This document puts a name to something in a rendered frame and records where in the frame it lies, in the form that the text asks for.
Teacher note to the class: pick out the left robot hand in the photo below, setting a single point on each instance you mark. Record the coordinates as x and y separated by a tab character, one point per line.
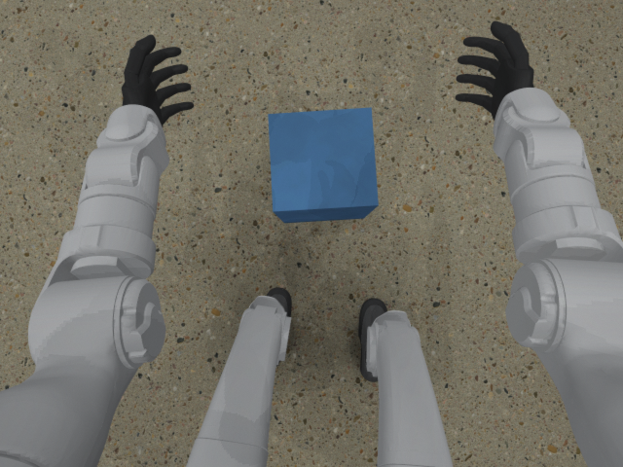
140	82

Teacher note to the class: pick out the right robot forearm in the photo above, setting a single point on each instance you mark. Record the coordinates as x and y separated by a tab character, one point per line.
551	187

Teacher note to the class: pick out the robot left upper arm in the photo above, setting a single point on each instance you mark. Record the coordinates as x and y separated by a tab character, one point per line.
88	339

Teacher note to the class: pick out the robot left foot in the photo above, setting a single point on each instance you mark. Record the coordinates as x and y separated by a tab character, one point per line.
284	299

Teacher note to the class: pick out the right robot hand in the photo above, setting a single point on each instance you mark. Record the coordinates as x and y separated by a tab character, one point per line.
511	69

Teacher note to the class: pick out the robot right thigh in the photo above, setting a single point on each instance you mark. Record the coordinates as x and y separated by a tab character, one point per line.
411	432

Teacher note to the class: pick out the carton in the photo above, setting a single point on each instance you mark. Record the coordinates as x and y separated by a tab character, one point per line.
323	165

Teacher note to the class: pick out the robot right upper arm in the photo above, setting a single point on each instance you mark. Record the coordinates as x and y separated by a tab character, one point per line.
570	312

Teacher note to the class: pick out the left robot forearm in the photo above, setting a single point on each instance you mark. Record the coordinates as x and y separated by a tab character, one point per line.
112	234

